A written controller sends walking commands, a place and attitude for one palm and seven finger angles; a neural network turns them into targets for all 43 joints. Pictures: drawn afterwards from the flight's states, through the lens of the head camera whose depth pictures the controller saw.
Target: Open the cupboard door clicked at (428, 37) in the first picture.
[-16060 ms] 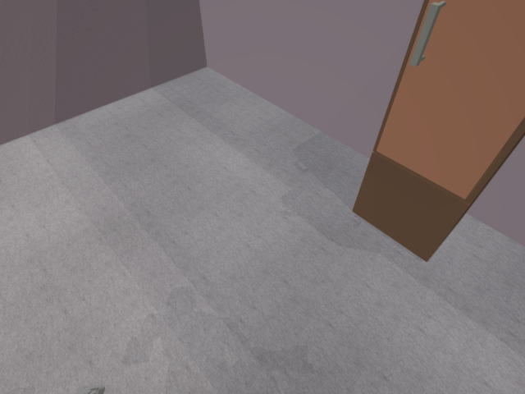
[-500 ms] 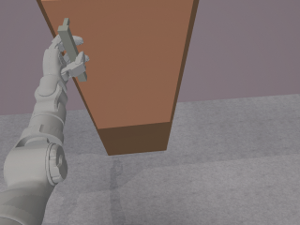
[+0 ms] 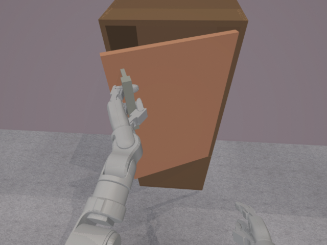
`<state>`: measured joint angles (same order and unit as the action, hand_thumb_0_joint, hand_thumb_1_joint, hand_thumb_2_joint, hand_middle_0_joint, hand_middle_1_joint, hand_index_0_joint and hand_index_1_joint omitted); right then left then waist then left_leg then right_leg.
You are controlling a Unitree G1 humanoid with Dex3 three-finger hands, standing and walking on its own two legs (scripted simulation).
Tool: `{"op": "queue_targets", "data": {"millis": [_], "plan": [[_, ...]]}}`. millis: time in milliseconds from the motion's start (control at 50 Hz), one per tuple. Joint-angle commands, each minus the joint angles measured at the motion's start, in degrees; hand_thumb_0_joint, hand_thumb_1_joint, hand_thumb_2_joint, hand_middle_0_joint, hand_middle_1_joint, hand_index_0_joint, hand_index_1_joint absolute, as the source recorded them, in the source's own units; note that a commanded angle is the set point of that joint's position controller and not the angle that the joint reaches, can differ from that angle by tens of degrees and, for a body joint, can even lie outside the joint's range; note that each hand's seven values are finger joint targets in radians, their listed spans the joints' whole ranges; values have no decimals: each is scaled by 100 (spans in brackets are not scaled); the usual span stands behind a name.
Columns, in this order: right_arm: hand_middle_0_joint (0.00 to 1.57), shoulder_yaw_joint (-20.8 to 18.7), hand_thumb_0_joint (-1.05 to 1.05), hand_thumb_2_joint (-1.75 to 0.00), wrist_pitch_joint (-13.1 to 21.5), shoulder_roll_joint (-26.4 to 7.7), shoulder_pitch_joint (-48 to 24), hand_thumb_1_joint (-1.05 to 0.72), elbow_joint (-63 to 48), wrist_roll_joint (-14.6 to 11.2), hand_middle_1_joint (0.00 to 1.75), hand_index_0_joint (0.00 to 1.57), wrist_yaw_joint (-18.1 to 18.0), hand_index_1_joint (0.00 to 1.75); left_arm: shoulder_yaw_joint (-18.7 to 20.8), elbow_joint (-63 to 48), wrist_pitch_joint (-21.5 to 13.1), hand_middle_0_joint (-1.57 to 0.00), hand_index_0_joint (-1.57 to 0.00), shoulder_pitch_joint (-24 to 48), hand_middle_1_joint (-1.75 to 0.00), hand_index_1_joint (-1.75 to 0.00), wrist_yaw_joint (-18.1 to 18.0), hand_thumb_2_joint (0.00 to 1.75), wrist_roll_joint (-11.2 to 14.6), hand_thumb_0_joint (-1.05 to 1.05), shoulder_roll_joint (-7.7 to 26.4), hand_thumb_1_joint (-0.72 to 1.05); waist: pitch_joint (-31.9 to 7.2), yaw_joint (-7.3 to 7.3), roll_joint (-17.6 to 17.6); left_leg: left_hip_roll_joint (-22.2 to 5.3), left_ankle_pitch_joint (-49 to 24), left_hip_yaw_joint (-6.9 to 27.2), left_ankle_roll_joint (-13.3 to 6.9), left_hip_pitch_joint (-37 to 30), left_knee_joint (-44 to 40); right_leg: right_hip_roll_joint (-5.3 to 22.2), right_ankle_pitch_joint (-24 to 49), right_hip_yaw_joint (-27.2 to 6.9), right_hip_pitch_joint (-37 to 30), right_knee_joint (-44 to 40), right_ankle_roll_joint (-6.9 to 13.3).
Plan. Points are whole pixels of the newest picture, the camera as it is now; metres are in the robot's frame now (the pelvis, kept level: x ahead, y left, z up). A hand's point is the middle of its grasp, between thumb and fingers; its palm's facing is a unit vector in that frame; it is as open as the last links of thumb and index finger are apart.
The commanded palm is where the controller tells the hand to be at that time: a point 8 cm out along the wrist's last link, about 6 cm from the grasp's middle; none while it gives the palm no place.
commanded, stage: pull the door open along its arc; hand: left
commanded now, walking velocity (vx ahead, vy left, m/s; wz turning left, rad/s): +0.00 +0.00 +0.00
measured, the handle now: (129, 100) +0.45 +0.12 +0.13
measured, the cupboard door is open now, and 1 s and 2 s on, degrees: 23 41 38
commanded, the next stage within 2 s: open thumb and fingers to let go in 0.84 s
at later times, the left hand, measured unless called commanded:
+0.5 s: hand (145, 115) +0.38 +0.07 +0.14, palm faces +0.38 -0.93 +0.01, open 5.9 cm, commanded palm +0.31 +0.10 +0.14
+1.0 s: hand (163, 135) +0.32 +0.02 +0.14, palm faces +0.25 -0.97 -0.03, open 6.0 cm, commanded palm +0.28 +0.06 +0.14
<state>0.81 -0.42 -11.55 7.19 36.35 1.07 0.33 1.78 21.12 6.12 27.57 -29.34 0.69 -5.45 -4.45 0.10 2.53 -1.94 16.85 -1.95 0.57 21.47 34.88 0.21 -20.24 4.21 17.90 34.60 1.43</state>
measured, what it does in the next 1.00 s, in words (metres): stands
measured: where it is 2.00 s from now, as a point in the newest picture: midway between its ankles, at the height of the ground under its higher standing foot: outside the picture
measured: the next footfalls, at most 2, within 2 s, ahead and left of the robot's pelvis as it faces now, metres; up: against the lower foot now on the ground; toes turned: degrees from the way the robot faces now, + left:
none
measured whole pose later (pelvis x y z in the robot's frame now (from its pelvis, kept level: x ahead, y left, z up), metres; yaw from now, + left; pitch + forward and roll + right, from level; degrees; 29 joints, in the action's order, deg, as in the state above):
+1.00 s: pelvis +0.01 -0.01 +0.00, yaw +1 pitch -2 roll +0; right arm 2.2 -6.8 -8.3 0.9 36.4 1.4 3.1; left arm -19.1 -0.7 16.7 9.5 -34.7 0.6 -7.1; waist -1.8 1.6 3.3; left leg -2.3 16.9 -0.5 1.3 13.2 32.5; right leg -0.5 -20.0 5.5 8.4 30.6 2.1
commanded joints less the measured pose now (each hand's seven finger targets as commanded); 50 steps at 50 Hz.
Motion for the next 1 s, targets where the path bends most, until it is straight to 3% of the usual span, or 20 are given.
{"op": "queue_targets", "data": {"millis": [0, 40, 140, 220, 260, 320, 360, 420, 480, 500, 540, 620, 660, 720, 740, 800, 880, 900, 920, 980], "plan": [[20, -251, 0, -90, 28, -516, 15, -90, -462, 121, 30, 20, -84, 30, -199, -918, -172, -40, -40, 2838, -135, -135, -668, 90, -444, 0, 232, 90, -1396, -275, -706, 168, -1508, 85, -119, -1019, -220, -30, 1962, -163, -105, -570, -69], [20, -237, 0, -90, -29, -513, 50, -90, -426, 113, 30, 20, -132, 30, -256, -693, -261, -40, -40, 2963, -135, -135, -561, 90, -410, 0, 197, 90, -1336, -308, -779, 177, -1401, 120, -129, -980, -266, -21, 1924, -195, -124, -611, -73], [20, -233, 0, -90, -40, -466, 80, -90, -387, 104, 30, 20, -227, 30, -202, -573, -564, -40, -40, 3235, -135, -135, -290, 90, -332, 0, 346, 90, -1499, -289, -540, 211, -1438, 104, -150, -1002, -255, 9, 2110, -257, -275, -619, -71], [20, -245, 0, -90, 13, -488, 142, -90, -331, 98, 30, 20, -261, 30, -52, -490, -755, -40, -40, 3328, -135, -135, -232, 90, -277, 0, 521, 90, -1510, -257, -714, 222, -1334, 122, -172, -925, -292, -3, 1998, -249, -325, -661, -84], [20, -249, 0, -90, 45, -482, 135, -90, -348, 94, 30, 20, -260, 30, -68, -459, -799, -40, -40, 3012, -135, -135, -197, 90, -206, 0, 441, 90, -1515, -180, -664, 239, -1296, 89, -173, -885, -332, -1, 1964, -249, -405, -683, -77], [20, -267, 0, -90, 107, -531, 140, -90, -397, 77, 30, 20, -237, 30, -62, -449, -832, -40, -40, 2434, -135, -135, -143, 90, -111, 0, 380, 90, -1433, -57, -930, 245, -1215, 67, -184, -816, -428, -9, 1890, -244, -537, -777, -95], [20, -280, 0, -90, 147, -530, 107, -90, -443, 65, 30, 20, -218, 30, -166, -770, -853, -40, -40, 2203, -135, -135, -99, 90, -65, 0, 288, 90, -1448, -25, -790, 237, -1266, 3, -189, -905, -471, -2, 1918, -249, -621, -819, -86], [20, -315, 0, -90, 207, -536, 41, -90, -515, 59, 30, 20, -177, 30, -314, -1229, -844, -40, -40, 1631, -135, -135, -95, 90, -52, 0, 167, 90, -1462, 74, -868, 212, -1448, -28, -192, -1036, -513, 2, 2140, -242, -801, -863, -86], [20, -315, 0, -90, 224, -498, -95, -90, -629, 57, 30, 20, -111, 30, -625, -1873, -757, -40, -40, 963, -135, -135, -132, 90, -57, 0, -117, 90, -1326, 144, -720, 184, -1546, -77, -179, -1206, -558, 15, 2146, -212, -859, -924, -62], [20, -316, 0, -90, 233, -485, -127, -90, -663, 63, 30, 20, -94, 30, -700, -2087, -720, -40, -40, 790, -135, -135, -159, 90, -79, 0, -152, 90, -1249, 152, -882, 179, -1555, -70, -178, -1239, -568, 26, 2155, -210, -892, -969, -74], [20, -320, 0, -90, 215, -449, -301, -90, -722, 61, 30, 20, -57, 30, -866, -2437, -628, -40, -40, 249, -135, -135, -204, 90, -126, 0, -277, 90, -1099, 197, -849, 155, -1573, -83, -179, -1359, -576, 47, 2054, -204, -905, -1068, -58], [20, -305, 0, -90, 97, -353, -565, -90, -800, 93, 30, 20, 12, 30, -1108, -3033, -334, -40, -40, -460, -135, -135, -398, 90, -353, 0, -394, 90, -819, 281, -864, 157, -1595, -73, -168, -1515, -561, 83, 1863, -226, -929, -1259, -24], [20, -258, 0, -90, -14, -285, -679, -90, -831, 91, 30, 20, 67, 30, -1254, -3275, -137, -40, -40, -695, -135, -135, -515, 90, -432, 0, -526, 90, -702, 289, -693, 169, -1650, -57, -149, -1572, -572, 95, 1856, -230, -931, -1284, 9], [20, -225, 0, -90, -170, -222, -909, -90, -905, 66, 30, 20, 191, 30, -1541, -3513, 192, -40, -40, -1425, -135, -135, -592, 90, -303, 0, -901, 90, -522, 331, -824, 140, -1736, 5, -120, -1599, -518, 54, 1941, -152, -903, -1301, 34], [20, -193, 0, -90, -231, -207, -985, -90, -916, 54, 30, 20, 230, 30, -1639, -3639, 288, -40, -40, -1503, -135, -135, -594, 90, -272, 0, -1004, 90, -517, 324, -718, 141, -1776, 16, -108, -1601, -515, 58, 2010, -143, -900, -1257, 44], [20, -153, 0, -90, -347, -180, -1086, -90, -944, 47, 30, 20, 388, 30, -2087, -4029, 634, -40, -40, -1649, -135, -135, -649, 90, -255, 0, -1466, 90, -700, 281, -520, 88, -2133, 72, -70, -1708, -364, 26, 2589, -30, -907, -969, 79], [20, -99, 0, -90, -471, -195, -1149, -90, -822, 44, 30, 20, 329, 30, -1774, -3797, 799, -40, -40, -726, -135, -135, -711, 90, -231, 0, -1101, 90, -685, 188, -774, 150, -2050, 118, -80, -1598, -297, 41, 2692, -64, -797, -894, 27], [20, -94, 0, -90, -485, -190, -1184, -90, -785, 39, 30, 20, 289, 30, -1678, -3680, 796, -40, -40, -444, -135, -135, -737, 90, -237, 0, -1017, 90, -670, 163, -688, 164, -2004, 114, -83, -1583, -264, 51, 2628, -91, -738, -899, 29], [20, -60, 0, -90, -491, -191, -1143, -90, -663, 36, 30, 20, 225, 30, -1501, -3298, 787, -40, -40, 26, -135, -135, -770, 90, -215, 0, -853, 90, -463, 91, -784, 176, -1850, 141, -91, -1515, -287, 54, 2408, -103, -592, -986, 9], [20, -85, 0, -90, -468, -162, -1151, -90, -672, 82, 30, 20, 181, 30, -1479, -3115, 755, -38, -38, -8, -133, -133, -831, 81, -254, 0, -1021, 69, -811, 197, -821, 195, -1937, 163, -86, -1555, -274, 86, 2525, -119, -754, -892, 13]]}}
